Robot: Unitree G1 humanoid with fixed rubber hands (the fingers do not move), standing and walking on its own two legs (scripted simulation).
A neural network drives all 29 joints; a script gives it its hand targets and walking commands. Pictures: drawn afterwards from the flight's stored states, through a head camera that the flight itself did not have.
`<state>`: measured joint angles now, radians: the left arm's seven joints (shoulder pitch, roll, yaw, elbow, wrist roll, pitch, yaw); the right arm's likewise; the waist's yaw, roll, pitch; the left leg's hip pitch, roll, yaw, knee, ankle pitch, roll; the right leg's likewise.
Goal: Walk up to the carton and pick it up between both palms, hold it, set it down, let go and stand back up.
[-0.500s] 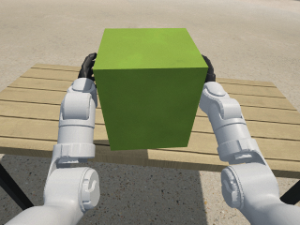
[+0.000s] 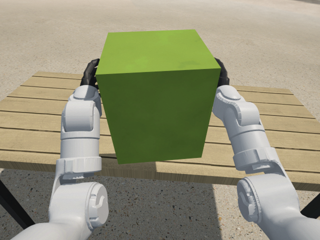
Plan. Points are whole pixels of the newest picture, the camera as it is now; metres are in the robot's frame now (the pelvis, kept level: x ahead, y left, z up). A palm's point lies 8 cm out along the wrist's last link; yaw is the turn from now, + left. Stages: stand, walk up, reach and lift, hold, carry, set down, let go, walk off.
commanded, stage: hold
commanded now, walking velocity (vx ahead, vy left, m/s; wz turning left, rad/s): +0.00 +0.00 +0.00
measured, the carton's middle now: (156, 97) +0.38 +0.00 +0.21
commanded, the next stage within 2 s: none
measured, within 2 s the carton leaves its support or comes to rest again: neither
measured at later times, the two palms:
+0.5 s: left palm (89, 89) +0.36 +0.15 +0.25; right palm (220, 90) +0.36 -0.15 +0.24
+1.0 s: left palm (89, 89) +0.36 +0.15 +0.24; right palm (219, 90) +0.36 -0.15 +0.24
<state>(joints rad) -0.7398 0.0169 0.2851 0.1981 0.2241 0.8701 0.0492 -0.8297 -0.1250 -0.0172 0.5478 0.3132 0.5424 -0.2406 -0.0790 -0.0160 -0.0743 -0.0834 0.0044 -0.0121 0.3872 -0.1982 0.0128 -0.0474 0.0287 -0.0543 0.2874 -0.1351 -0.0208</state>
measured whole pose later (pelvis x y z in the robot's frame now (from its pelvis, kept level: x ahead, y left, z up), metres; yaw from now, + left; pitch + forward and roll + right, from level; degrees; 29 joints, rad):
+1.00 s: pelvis +0.00 +0.00 +0.00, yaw +0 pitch -6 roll -1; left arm -0.76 0.02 0.30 0.20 0.25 0.88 0.02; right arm -0.84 -0.12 -0.02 0.55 0.31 0.55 -0.24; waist -0.08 -0.02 -0.07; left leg -0.08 0.00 -0.02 0.38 -0.19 0.01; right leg -0.05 0.03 -0.04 0.29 -0.13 -0.02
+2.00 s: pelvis +0.00 +0.00 +0.00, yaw +0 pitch -5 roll -1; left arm -0.75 0.04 0.27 0.22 0.21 0.86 0.03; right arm -0.82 -0.12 -0.01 0.52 0.31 0.56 -0.25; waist -0.08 -0.02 -0.09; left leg -0.11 0.00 -0.04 0.39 -0.20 0.01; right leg -0.07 0.04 -0.03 0.28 -0.13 -0.02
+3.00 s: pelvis +0.00 +0.00 +0.00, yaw +0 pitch -5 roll -1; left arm -0.76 0.03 0.28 0.24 0.22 0.86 0.03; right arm -0.83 -0.12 -0.03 0.53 0.30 0.58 -0.26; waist -0.08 -0.01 -0.09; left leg -0.09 -0.01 -0.05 0.39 -0.20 0.01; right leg -0.05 0.04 -0.02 0.28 -0.14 -0.02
